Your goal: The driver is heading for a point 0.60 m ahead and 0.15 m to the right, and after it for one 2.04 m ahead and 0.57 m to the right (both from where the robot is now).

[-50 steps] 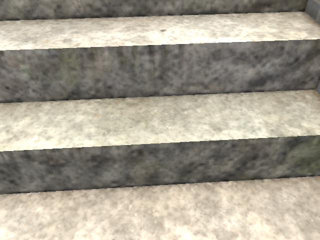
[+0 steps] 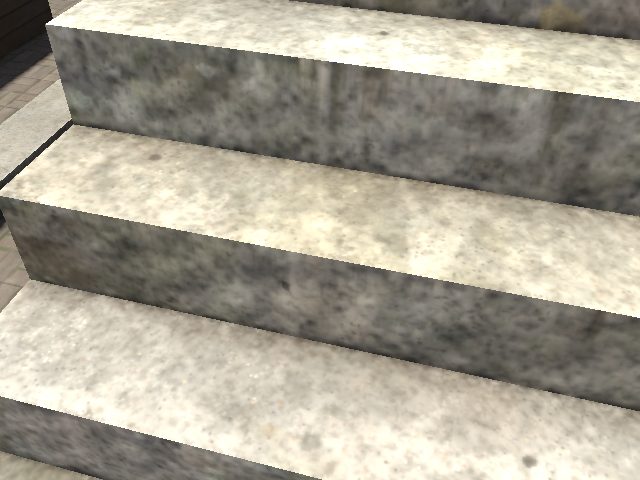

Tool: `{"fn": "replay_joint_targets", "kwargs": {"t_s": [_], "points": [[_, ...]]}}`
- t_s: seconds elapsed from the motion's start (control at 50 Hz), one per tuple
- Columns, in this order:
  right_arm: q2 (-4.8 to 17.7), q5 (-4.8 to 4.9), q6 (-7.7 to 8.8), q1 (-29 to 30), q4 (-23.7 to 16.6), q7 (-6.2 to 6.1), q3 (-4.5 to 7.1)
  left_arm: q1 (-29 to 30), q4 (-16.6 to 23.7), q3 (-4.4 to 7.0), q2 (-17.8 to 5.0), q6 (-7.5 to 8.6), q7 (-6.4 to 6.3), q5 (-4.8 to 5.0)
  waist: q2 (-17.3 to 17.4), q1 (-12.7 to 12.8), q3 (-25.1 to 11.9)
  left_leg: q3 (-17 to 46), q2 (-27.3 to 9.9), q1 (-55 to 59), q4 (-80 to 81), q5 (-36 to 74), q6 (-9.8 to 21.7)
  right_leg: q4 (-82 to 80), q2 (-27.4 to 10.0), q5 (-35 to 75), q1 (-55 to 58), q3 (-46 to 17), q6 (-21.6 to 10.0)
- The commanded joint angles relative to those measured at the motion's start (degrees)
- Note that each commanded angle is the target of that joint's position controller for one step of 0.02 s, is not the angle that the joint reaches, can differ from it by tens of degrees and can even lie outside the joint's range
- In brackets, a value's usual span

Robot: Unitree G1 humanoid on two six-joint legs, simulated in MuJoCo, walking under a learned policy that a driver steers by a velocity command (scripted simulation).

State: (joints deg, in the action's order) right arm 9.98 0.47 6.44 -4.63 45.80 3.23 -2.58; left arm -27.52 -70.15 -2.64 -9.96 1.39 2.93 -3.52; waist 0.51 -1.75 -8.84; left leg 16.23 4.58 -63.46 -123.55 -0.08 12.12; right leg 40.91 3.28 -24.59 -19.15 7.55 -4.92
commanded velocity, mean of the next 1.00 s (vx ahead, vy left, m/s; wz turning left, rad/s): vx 0.48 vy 0.00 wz -0.44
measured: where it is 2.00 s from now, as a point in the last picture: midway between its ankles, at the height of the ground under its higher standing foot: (480, 270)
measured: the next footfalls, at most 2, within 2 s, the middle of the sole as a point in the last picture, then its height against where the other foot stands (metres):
left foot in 0.28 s outside the picture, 0.20 m higher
right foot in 0.78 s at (406, 441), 0.20 m higher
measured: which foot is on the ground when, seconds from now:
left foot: up 0.00-0.26, down 0.28-0.82, up 0.84-1.00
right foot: down 0.00-0.30, up 0.32-0.76, down 0.78-1.00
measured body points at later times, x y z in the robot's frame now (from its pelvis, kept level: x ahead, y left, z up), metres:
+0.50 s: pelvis +0.26 +0.06 +0.20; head +0.22 +0.06 +0.65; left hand +0.47 +0.26 +0.11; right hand +0.23 -0.20 +0.05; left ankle +0.31 +0.16 -0.51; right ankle +0.23 -0.08 -0.21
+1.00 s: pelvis +0.45 -0.06 +0.39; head +0.41 -0.07 +0.83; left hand +0.57 +0.14 +0.25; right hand +0.54 -0.35 +0.32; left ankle +0.50 +0.11 -0.02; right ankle +0.45 -0.10 -0.31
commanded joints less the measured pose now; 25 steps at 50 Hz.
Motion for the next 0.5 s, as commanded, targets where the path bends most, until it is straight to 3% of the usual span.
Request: {"fn": "replay_joint_targets", "kwargs": {"t_s": [0.02, 0.04, 0.06, 0.08, 0.12, 0.14, 0.16, 0.18, 0.2, 0.22, 0.24, 0.26, 0.28, 0.3, 0.32, 0.34, 0.36, 0.38, 0.4, 0.42, 0.44, 0.46, 0.48, 0.5], "points": [[-5.35, -0.52, -1.06, 0.71, -4.52, -0.50, -4.09, 15.31, 7.70, -2.04, 5.47, 2.68, 0.18, 0.73, 1.81, -5.85, 12.63, -11.54, -2.64, 4.28, 14.85, 7.37, -4.08, -23.13, -7.28, 20.59, -23.94, -0.47, -2.37], [-6.06, -0.48, -1.55, 0.67, -3.01, -1.21, -4.26, 7.58, 6.36, -2.00, 3.81, 2.99, -0.14, 0.74, -0.94, -3.13, 8.85, -15.65, -3.24, 1.79, 8.57, 8.47, -5.59, -23.91, -8.70, 20.66, -17.27, -4.95, -5.24], [-7.49, -0.83, -1.81, 3.28, -4.20, -1.41, -4.92, 0.62, 4.90, -1.53, 1.91, 3.07, -0.72, 1.62, -3.23, -0.82, 8.24, -16.75, -5.36, -7.22, 4.81, 5.47, -6.37, -24.67, -10.38, 18.49, -7.83, -10.21, -6.05], [-8.02, -1.08, -2.00, 5.49, -5.27, -1.38, -5.26, -3.67, 4.24, -1.00, 1.25, 2.61, -1.51, 1.66, -4.47, 1.57, 8.14, -16.70, -7.71, -16.08, 3.64, 3.11, -6.75, -24.11, -12.22, 20.89, 2.59, -13.88, -6.13], [-9.45, -0.56, -0.34, 15.84, -10.51, 0.03, -6.50, -11.73, 3.99, -0.33, 0.77, 1.51, -3.16, 0.94, -6.26, 6.68, 9.05, -15.87, -11.48, -37.63, -2.24, -6.77, -7.16, -22.40, -16.54, 21.48, 24.22, -22.26, -5.05], [-9.97, -0.83, 0.56, 21.35, -13.53, 0.80, -7.32, -14.34, 4.69, 0.14, 0.88, 0.86, -4.01, 1.54, -4.83, 8.85, 9.46, -18.27, -13.33, -40.84, 3.62, -9.54, -8.79, -23.45, -16.76, 18.22, 27.28, -23.77, -4.90], [-11.00, -1.20, 1.04, 28.15, -17.96, 1.20, -8.36, -16.91, 3.92, 0.17, 2.51, 0.70, -5.01, 2.95, -5.54, 10.01, 10.41, -17.96, -14.50, -37.45, 8.81, -10.23, -9.58, -25.92, -17.19, 20.91, 22.86, -25.30, -4.93], [-10.17, -0.88, 1.41, 30.24, -20.23, 1.28, -8.41, -16.43, 4.19, 0.43, 2.60, 0.48, -5.75, 3.14, -5.25, 9.54, 10.66, -18.40, -15.19, -32.96, 14.44, -9.94, -10.63, -28.84, -18.03, 22.37, 20.19, -25.02, -5.35], [-9.70, -0.93, 1.47, 33.30, -22.01, 1.55, -9.23, -14.25, 5.79, 1.29, 0.23, 0.44, -6.08, 3.98, -3.59, 9.94, 10.02, -26.01, -14.00, -15.70, 28.91, -10.26, -11.48, -39.46, -18.05, 26.45, 9.87, -21.76, -7.48], [-11.30, -0.47, 1.73, 36.84, -24.03, 0.82, -10.28, -12.57, 4.85, 1.59, 0.02, 0.60, -6.87, 6.69, -7.26, 7.12, 9.84, -25.01, -12.56, 12.89, 46.92, -22.75, -9.23, -43.73, -17.03, 42.71, -5.32, -17.04, -6.44], [-7.63, 0.43, 2.11, 28.56, -22.07, -0.06, -6.84, -16.00, 2.51, 1.11, -1.32, 3.17, -5.36, 4.25, -12.05, 2.88, -2.32, -33.48, -3.59, 35.63, 45.49, -22.00, -7.71, -37.18, -16.23, 87.92, -1.57, -13.76, -7.94], [-0.12, -0.12, 1.31, 13.87, -18.68, -1.56, -3.24, -14.53, 3.03, 2.54, -7.54, 5.22, -3.78, 2.41, -19.96, -4.38, -10.77, -25.93, -2.83, 44.13, 50.74, -25.74, -4.89, -23.85, -16.60, 118.40, 9.91, -11.70, -8.19], [8.78, -1.89, 0.47, -5.13, -13.68, -2.37, 1.16, -3.01, 6.23, 5.49, -15.67, 5.71, -4.16, 2.55, -24.52, -15.27, -16.36, -11.52, -7.43, 51.18, 57.31, -29.51, -1.89, -9.32, -17.71, 124.51, 13.74, -15.31, -5.77], [14.74, -4.42, -0.25, -17.80, -8.88, -2.82, 3.95, -1.20, 9.02, 5.58, -11.84, 6.84, -3.37, 2.33, -6.17, -15.95, -27.61, 14.47, -20.63, 70.19, 70.08, -24.67, 4.64, 11.05, -11.53, 108.98, -2.76, -13.99, -4.75], [19.61, -5.16, -2.54, -26.39, -4.23, -3.76, 5.98, 1.99, 10.13, 4.36, -2.79, 7.64, -1.64, 1.72, 14.33, -14.92, -31.14, 42.91, -31.82, 79.97, 100.32, -25.09, 10.33, 35.23, -0.26, 33.26, -17.82, -17.30, -3.28], [14.14, -3.97, -3.71, -22.37, -1.93, -4.43, 5.23, 8.32, 11.41, 5.10, -0.36, 7.54, 0.86, 1.76, 8.04, -13.70, -27.39, 50.16, -33.34, 70.69, 105.85, -39.73, 8.78, 68.72, 1.43, 22.20, -25.71, -25.13, -1.55], [8.43, -1.29, -4.36, -14.25, 1.65, -4.38, 3.56, 17.90, 18.79, 3.92, 5.14, 6.40, 1.92, 3.00, 6.25, -7.55, -12.92, 38.80, -31.40, 58.35, 104.96, -43.19, 3.84, 82.48, -0.57, 20.23, -35.79, -22.37, -2.03], [0.99, -1.73, -4.39, -8.84, 5.26, -4.20, 1.84, 22.45, 24.28, 2.01, 8.87, 5.26, 1.90, 2.54, 2.65, -1.66, -1.40, 23.40, -29.82, 48.25, 101.53, -41.55, 0.37, 88.16, -1.97, 20.30, -42.32, -19.97, -3.74], [-5.31, -2.43, -3.48, -6.13, 9.21, -3.25, 0.50, 21.09, 26.47, 1.66, 7.18, 4.42, 1.58, 2.26, -1.74, 3.08, 4.36, 9.19, -27.56, 40.96, 98.21, -33.46, -3.89, 89.70, -3.98, 20.75, -44.19, -17.90, -5.82], [-8.88, -3.05, -2.88, -4.10, 11.40, -2.63, -0.13, 15.99, 26.65, 1.21, 6.99, 3.28, 1.33, 3.37, -2.11, 7.24, 7.20, -2.08, -24.77, 37.14, 98.20, -25.35, -7.23, 87.40, -5.28, 20.93, -43.03, -18.31, -7.17], [-8.39, -3.49, -2.78, -4.00, 12.44, -2.12, 0.38, 14.84, 27.33, -0.18, 9.38, 2.94, 1.22, 3.85, -1.48, 8.54, 8.36, -11.79, -22.54, 37.24, 99.36, -15.49, -9.89, 86.18, -5.72, 23.73, -45.06, -18.33, -8.20], [-7.50, -4.24, -2.89, -3.89, 13.13, -1.94, 0.64, 13.85, 27.34, -1.09, 10.45, 2.60, 1.26, 4.89, -0.29, 9.42, 9.43, -17.58, -22.21, 37.26, 100.97, -10.29, -10.15, 86.67, -5.57, 23.86, -47.63, -18.88, -8.33], [-5.75, -4.64, -2.78, -2.68, 13.02, -1.90, 0.76, 14.93, 27.76, -1.80, 10.71, 1.78, 0.92, 5.21, 0.82, 10.70, 11.02, -22.76, -21.40, 33.72, 103.47, -10.45, -9.99, 83.98, -5.29, 24.84, -48.08, -17.55, -7.12], [-5.12, -5.83, -2.89, -4.19, 13.50, -1.86, 0.15, 16.80, 27.39, -2.12, 10.17, 0.56, -0.30, 5.33, 1.90, 9.74, 11.52, -23.64, -22.30, 34.04, 105.82, -7.94, -8.18, 95.28, -3.20, 24.66, -51.50, -14.69, -6.19]]}}
Velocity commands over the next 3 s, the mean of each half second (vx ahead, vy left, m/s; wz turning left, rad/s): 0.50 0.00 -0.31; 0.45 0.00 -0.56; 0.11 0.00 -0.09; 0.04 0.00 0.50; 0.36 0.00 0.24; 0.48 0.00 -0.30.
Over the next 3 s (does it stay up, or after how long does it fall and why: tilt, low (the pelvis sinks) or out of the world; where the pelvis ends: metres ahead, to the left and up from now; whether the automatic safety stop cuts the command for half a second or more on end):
stays up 1.04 -0.10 0.84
